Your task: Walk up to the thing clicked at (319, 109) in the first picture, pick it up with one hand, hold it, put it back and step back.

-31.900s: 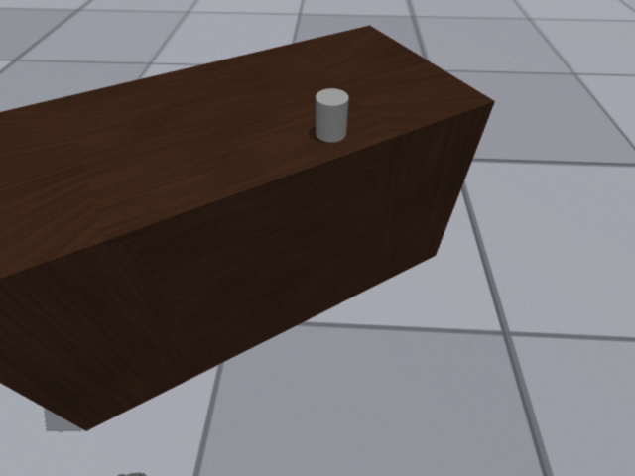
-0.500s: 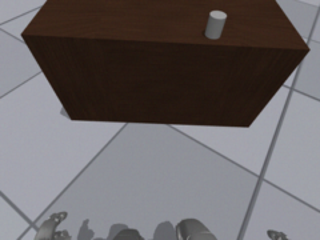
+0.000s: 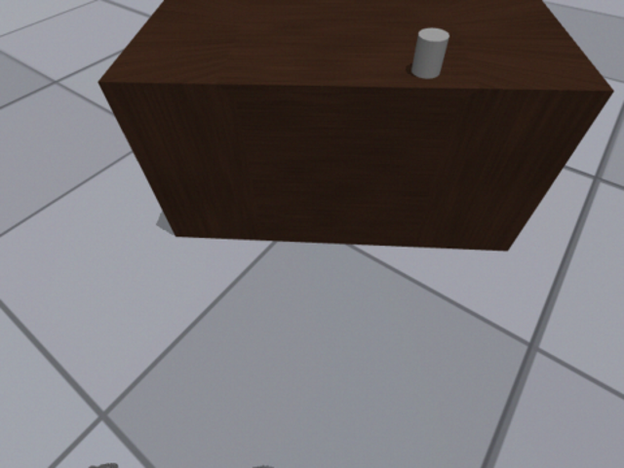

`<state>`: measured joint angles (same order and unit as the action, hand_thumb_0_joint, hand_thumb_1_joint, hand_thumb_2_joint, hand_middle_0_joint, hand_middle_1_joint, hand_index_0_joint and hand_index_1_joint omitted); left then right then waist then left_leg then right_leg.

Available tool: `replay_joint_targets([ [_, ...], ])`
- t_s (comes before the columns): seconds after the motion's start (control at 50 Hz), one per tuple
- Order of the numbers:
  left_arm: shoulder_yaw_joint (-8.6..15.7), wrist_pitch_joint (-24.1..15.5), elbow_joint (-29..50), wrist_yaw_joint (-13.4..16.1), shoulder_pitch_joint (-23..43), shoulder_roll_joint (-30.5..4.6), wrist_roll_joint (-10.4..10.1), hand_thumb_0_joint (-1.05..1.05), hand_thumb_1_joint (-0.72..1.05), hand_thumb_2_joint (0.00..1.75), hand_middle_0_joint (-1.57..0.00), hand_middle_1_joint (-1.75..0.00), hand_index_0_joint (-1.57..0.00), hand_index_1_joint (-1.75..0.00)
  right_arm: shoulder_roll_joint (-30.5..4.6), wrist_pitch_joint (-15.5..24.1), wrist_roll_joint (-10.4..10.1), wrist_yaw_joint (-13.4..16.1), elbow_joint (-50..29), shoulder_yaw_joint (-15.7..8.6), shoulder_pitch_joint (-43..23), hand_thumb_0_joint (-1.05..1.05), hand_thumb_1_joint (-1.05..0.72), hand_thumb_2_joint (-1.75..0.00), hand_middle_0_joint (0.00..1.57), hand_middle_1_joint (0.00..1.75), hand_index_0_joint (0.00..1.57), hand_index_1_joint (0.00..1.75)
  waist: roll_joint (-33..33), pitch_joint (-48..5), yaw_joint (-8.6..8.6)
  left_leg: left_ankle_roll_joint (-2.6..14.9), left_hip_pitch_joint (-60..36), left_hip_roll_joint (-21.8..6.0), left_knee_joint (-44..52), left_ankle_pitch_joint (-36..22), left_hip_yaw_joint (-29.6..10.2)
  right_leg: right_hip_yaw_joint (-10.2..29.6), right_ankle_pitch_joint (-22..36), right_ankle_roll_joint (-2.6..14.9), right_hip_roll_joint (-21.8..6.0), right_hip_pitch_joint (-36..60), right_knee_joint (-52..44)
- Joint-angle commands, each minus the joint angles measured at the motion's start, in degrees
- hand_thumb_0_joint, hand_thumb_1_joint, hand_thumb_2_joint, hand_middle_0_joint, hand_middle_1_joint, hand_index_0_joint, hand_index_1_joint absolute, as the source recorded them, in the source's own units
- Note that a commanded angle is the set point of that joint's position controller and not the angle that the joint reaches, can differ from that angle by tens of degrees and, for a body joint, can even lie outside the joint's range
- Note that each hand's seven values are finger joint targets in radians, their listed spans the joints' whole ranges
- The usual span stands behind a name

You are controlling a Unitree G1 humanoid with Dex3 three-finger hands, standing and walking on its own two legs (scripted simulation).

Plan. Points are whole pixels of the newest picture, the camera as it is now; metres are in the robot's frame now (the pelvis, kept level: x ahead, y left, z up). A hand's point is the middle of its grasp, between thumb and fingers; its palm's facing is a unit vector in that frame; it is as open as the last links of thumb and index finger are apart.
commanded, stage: step back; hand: right
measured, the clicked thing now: (429, 53) +1.08 -0.22 -0.01
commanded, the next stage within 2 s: stand in 0.76 s
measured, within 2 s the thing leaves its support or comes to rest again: neither
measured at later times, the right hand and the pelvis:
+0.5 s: hand out of the picture +0.11 -0.27 -0.16, palm faces -0.05 +0.93 -0.36, open 7.4 cm; pelvis +0.04 +0.00 +0.00, yaw +2 degrees
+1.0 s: hand (503, 447) +0.18 -0.23 -0.13, palm faces -0.03 +0.94 -0.35, open 7.4 cm; pelvis +0.06 +0.01 +0.02, yaw +1 degrees
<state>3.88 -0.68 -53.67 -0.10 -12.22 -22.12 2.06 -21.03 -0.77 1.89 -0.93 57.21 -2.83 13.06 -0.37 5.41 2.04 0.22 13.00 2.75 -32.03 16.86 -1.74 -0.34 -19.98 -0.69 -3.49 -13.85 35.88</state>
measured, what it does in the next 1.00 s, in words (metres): steps on the spot: right foot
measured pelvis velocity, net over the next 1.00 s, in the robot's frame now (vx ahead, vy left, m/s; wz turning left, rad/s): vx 0.06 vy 0.01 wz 0.01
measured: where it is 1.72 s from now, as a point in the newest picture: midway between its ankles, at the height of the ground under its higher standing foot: outside the picture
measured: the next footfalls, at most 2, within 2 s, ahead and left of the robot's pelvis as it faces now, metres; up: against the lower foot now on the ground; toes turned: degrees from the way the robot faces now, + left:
right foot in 0.28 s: +0.11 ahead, -0.13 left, +0.00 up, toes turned -3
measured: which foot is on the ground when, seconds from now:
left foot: down 0.00-1.00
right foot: down 0.00-0.02, up 0.04-0.26, down 0.28-1.00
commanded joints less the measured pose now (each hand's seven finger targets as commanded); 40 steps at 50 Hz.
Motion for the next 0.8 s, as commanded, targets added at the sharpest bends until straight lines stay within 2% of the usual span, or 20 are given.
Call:
replay_joint_targets([
  [0.0, 1.7, -0.7, 5.4, 0.6, 6.4, -9.8, -1.2, 0.00, 0.90, 0.90, -0.20, -0.30, -0.20, -0.30, -19.4, 3.3, 0.7, 1.0, -4.1, -5.4, 2.7, 0.00, -0.90, -0.90, 0.20, 0.30, 0.20, 0.30, 8.7, -6.4, -3.96, 12.40, -11.2, -20.8, 17.5, 11.1, -30.0, -1.1, -12.7, 2.45, 3.7, -16.9, 13.3],
  [0.02, 2.3, -0.8, 5.2, 0.7, 7.2, -12.9, -0.6, 0.00, 0.90, 0.90, -0.20, -0.30, -0.20, -0.30, -20.0, 3.2, 0.3, 0.8, -4.2, -5.9, 3.0, 0.00, -0.90, -0.90, 0.20, 0.30, 0.20, 0.30, 7.0, -4.2, -4.79, 15.34, -6.1, -22.5, 18.3, 15.1, -30.9, 2.7, -14.1, 2.78, 1.4, -14.9, 16.2],
  [0.04, 2.2, -0.9, 4.7, 0.5, 5.7, -12.9, -0.8, 0.00, 0.90, 0.90, -0.20, -0.30, -0.20, -0.30, -18.2, 3.0, 0.6, 0.8, -4.6, -5.5, 1.3, 0.00, -0.90, -0.90, 0.20, 0.30, 0.20, 0.30, 6.0, -1.7, -3.37, 14.77, -4.2, -20.6, 18.3, 15.3, -26.9, 3.5, -13.3, 2.86, 0.9, -15.1, 16.1],
  [0.08, 2.0, -1.2, 3.8, 0.0, 3.6, -11.3, -0.9, 0.00, 0.90, 0.90, -0.20, -0.30, -0.20, -0.30, -14.6, 3.3, 0.5, 0.9, -5.5, -4.3, -1.0, 0.00, -0.90, -0.90, 0.20, 0.30, 0.20, 0.30, 7.5, -0.1, -2.09, 11.22, -6.4, -16.3, 17.1, 6.5, -19.9, 2.6, -9.0, 2.64, 0.4, -16.8, 12.8],
  [0.18, 2.0, -1.8, 2.0, -0.1, 3.6, -9.8, -0.9, 0.00, 0.90, 0.90, -0.20, -0.30, -0.20, -0.30, -13.8, 3.0, 0.2, 0.7, -5.8, -3.8, -1.5, 0.00, -0.90, -0.90, 0.20, 0.30, 0.20, 0.30, 11.1, -2.2, -2.84, 9.05, -1.1, -12.8, 13.2, -6.8, -11.9, -1.7, -1.6, 1.48, 2.7, -5.1, 1.6],
  [0.24, 2.1, -2.3, -0.7, 0.7, -0.3, -8.9, -0.8, 0.00, 0.90, 0.90, -0.20, -0.30, -0.20, -0.30, -11.1, 1.8, -0.9, 0.8, -6.7, -2.4, -5.7, 0.00, -0.90, -0.90, 0.20, 0.30, 0.20, 0.30, 8.1, -4.3, 1.04, 5.65, 7.4, -9.9, 4.2, -6.8, -6.6, -3.7, 8.4, 1.90, 4.7, 9.6, -11.1],
  [0.26, 2.5, -2.5, -1.5, 1.1, -1.8, -10.2, -0.5, 0.00, 0.90, 0.90, -0.20, -0.30, -0.20, -0.30, -8.9, 1.6, -1.3, 0.9, -7.1, -1.6, -6.0, 0.00, -0.90, -0.90, 0.20, 0.30, 0.20, 0.30, 4.6, -5.8, 2.08, 3.82, 11.3, -8.2, 0.6, -2.6, -6.0, -0.3, 10.5, 2.37, 2.3, 15.0, -11.9],
  [0.28, 3.3, -2.7, -1.2, 1.5, -2.0, -13.1, 0.2, 0.00, 0.90, 0.90, -0.20, -0.30, -0.20, -0.30, -6.9, 1.7, -1.7, 1.1, -7.5, -0.8, -4.8, 0.00, -0.90, -0.90, 0.20, 0.30, 0.20, 0.30, -3.4, -7.0, 2.09, 1.73, 16.4, -3.4, -6.1, 2.7, -4.6, 11.6, 7.6, 4.93, -5.6, 18.0, -15.3],
  [0.3, 3.7, -2.8, -0.2, 1.5, 0.6, -16.5, 0.3, 0.00, 0.90, 0.90, -0.20, -0.30, -0.20, -0.30, -6.6, 1.3, -1.4, 1.6, -6.9, -0.8, -3.3, 0.00, -0.90, -0.90, 0.20, 0.30, 0.20, 0.30, -8.4, -6.9, 1.47, 0.62, 16.1, 0.1, -13.0, 14.3, -3.3, 25.6, -4.8, 10.33, -16.7, 11.2, -22.5],
  [0.32, 3.7, -2.6, 1.3, 1.2, 6.0, -17.6, 0.3, 0.00, 0.90, 0.90, -0.20, -0.30, -0.20, -0.30, -10.3, 0.9, -0.9, 1.9, -4.7, -2.0, -0.7, 0.00, -0.90, -0.90, 0.20, 0.30, 0.20, 0.30, -5.8, -4.2, -0.29, 0.00, 9.2, -2.9, -18.3, 17.9, -4.8, 29.3, -12.2, 15.10, -21.3, -0.1, -23.1],
  [0.34, 3.3, -2.6, 2.4, 1.1, 9.0, -16.1, 0.3, 0.00, 0.90, 0.90, -0.20, -0.30, -0.20, -0.30, -11.6, 1.1, -1.0, 1.7, -3.5, -2.3, 1.1, 0.00, -0.90, -0.90, 0.20, 0.30, 0.20, 0.30, -5.2, -2.1, -1.89, 0.03, 6.4, -4.8, -16.7, 16.7, -4.4, 26.6, -9.4, 15.78, -19.9, -3.8, -21.8],
  [0.38, 2.5, -2.7, 2.3, 1.0, 9.4, -13.3, -0.1, 0.00, 0.90, 0.90, -0.20, -0.30, -0.20, -0.30, -10.6, 1.7, -1.1, 1.4, -2.4, -1.8, 0.5, 0.00, -0.90, -0.90, 0.20, 0.30, 0.20, 0.30, -5.4, -2.4, -1.87, 0.48, 6.5, -3.9, -10.9, 12.9, -3.8, 16.8, 2.0, 11.91, -14.5, -1.3, -18.1],
  [0.42, 2.3, -2.7, 0.7, 0.9, 8.4, -13.1, -0.2, 0.00, 0.90, 0.90, -0.20, -0.30, -0.20, -0.30, -9.7, 2.0, -0.9, 1.4, -1.4, -1.6, 0.8, 0.00, -0.90, -0.90, 0.20, 0.30, 0.20, 0.30, -8.0, -4.9, -1.23, 0.17, 5.0, -3.9, -5.3, 9.2, -1.2, 12.4, 10.2, 10.00, -12.3, 2.0, -15.2],
  [0.46, 2.1, -2.2, 0.6, 0.7, 10.3, -13.0, -0.8, 0.00, 0.90, 0.90, -0.20, -0.30, -0.20, -0.30, -8.8, 2.6, -0.6, 1.6, -0.2, -1.5, 2.8, 0.00, -0.90, -0.90, 0.20, 0.30, 0.20, 0.30, -7.8, -7.4, -2.99, 0.07, -1.5, -3.1, 6.6, -1.5, 1.3, 7.5, 19.8, 7.61, -9.7, 1.9, -9.8],
  [0.48, 1.8, -1.9, 0.8, 0.6, 10.6, -11.7, -1.2, 0.00, 0.90, 0.90, -0.20, -0.30, -0.20, -0.30, -9.3, 2.8, -0.2, 1.8, 0.3, -1.8, 2.9, 0.00, -0.90, -0.90, 0.20, 0.30, 0.20, 0.30, -7.0, -8.8, -3.27, 0.46, -4.0, -3.8, 8.6, -8.7, -0.1, 5.2, 24.1, 5.72, -8.0, 2.2, -7.0],
  [0.52, 0.8, -1.4, 1.1, 0.5, 9.4, -8.9, -2.1, 0.00, 0.90, 0.90, -0.20, -0.30, -0.20, -0.30, -12.6, 3.3, 0.2, 2.2, -0.4, -2.4, -0.4, 0.00, -0.90, -0.90, 0.20, 0.30, 0.20, 0.30, -0.2, -10.8, -1.41, 3.33, -5.2, -12.2, 9.9, -20.7, -9.9, 1.2, 18.7, 2.05, -2.8, 0.6, -2.6],
  [0.54, 0.7, -1.0, -0.1, 0.4, 8.9, -9.0, -2.2, 0.00, 0.90, 0.90, -0.20, -0.30, -0.20, -0.30, -14.1, 3.3, -0.3, 2.0, -1.3, -2.2, -6.0, 0.00, -0.90, -0.90, 0.20, 0.30, 0.20, 0.30, 1.1, -9.1, 0.57, 5.18, -0.9, -13.4, 8.8, -15.5, -10.2, -0.2, 7.7, 1.43, -0.7, 1.8, -5.8],
  [0.56, 0.8, -0.9, -1.2, 0.5, 9.3, -9.9, -1.9, 0.00, 0.90, 0.90, -0.20, -0.30, -0.20, -0.30, -14.0, 3.0, -0.5, 1.8, -1.3, -2.1, -8.3, 0.00, -0.90, -0.90, 0.20, 0.30, 0.20, 0.30, 1.6, -7.4, 0.27, 5.32, 2.4, -13.1, 8.1, -12.5, -9.1, -0.1, 5.4, 1.55, -1.0, 4.7, -8.0],
  [0.62, 1.0, -1.4, -1.8, 0.6, 10.8, -10.7, -1.6, 0.00, 0.90, 0.90, -0.20, -0.30, -0.20, -0.30, -11.5, 2.9, -0.7, 2.0, 0.3, -1.2, -6.6, 0.00, -0.90, -0.90, 0.20, 0.30, 0.20, 0.30, 0.9, -8.6, -1.27, 1.88, 1.4, -9.1, 7.0, -18.7, -4.0, 2.4, 18.3, 3.24, -4.1, 8.4, -8.4],
  [0.78, -0.8, -0.9, -5.1, 0.6, 9.9, -8.8, -2.1, 0.00, 0.90, 0.90, -0.20, -0.30, -0.20, -0.30, -11.8, 3.5, -1.2, 1.9, 1.6, -0.6, -8.3, 0.00, -0.90, -0.90, 0.20, 0.30, 0.20, 0.30, 4.2, -9.1, -1.71, 1.26, -6.4, -11.5, 10.9, -32.2, -5.8, 1.2, 22.6, 1.54, -2.9, 8.6, -10.6],
])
